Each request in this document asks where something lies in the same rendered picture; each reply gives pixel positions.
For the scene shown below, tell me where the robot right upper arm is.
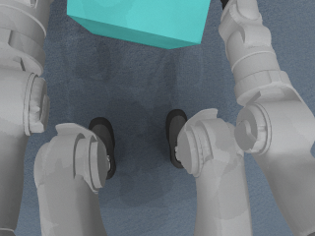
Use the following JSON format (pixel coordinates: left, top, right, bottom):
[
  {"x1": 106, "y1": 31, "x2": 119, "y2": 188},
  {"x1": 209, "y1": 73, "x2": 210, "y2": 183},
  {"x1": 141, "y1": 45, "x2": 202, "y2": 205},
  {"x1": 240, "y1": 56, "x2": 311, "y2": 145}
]
[{"x1": 233, "y1": 100, "x2": 315, "y2": 236}]

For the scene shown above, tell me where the robot left forearm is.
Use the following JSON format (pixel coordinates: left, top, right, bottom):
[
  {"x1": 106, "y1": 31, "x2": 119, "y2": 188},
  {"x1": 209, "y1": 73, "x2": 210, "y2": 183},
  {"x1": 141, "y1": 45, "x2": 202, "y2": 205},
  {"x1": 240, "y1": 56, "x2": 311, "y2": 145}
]
[{"x1": 0, "y1": 0, "x2": 54, "y2": 77}]

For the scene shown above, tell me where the carton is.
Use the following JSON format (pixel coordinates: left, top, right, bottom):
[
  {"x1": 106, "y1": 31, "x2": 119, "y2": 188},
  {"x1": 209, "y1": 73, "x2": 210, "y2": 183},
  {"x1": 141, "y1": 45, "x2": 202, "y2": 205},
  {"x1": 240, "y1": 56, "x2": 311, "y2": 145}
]
[{"x1": 66, "y1": 0, "x2": 211, "y2": 50}]

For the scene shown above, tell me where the robot right forearm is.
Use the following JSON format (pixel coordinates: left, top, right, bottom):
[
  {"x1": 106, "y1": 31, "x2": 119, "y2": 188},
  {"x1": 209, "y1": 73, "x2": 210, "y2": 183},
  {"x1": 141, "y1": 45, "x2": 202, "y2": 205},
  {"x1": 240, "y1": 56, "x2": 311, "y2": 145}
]
[{"x1": 218, "y1": 0, "x2": 315, "y2": 119}]

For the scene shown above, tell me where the left robot shin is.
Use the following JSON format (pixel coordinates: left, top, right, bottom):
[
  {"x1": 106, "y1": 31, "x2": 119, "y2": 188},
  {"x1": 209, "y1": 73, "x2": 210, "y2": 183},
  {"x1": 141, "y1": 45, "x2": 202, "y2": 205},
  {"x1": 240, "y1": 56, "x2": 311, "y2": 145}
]
[{"x1": 33, "y1": 123, "x2": 110, "y2": 188}]

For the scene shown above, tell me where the robot left upper arm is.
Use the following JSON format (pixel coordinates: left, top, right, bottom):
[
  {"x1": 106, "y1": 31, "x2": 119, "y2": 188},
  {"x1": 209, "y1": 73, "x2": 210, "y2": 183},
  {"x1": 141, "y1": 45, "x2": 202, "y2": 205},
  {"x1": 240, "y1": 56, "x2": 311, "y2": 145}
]
[{"x1": 0, "y1": 67, "x2": 50, "y2": 236}]

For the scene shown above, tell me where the robot right thigh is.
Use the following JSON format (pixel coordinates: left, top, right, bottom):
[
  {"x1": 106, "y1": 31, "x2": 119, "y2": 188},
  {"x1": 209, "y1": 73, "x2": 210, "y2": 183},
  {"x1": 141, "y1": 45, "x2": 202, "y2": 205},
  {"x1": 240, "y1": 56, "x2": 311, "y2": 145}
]
[{"x1": 181, "y1": 118, "x2": 253, "y2": 236}]

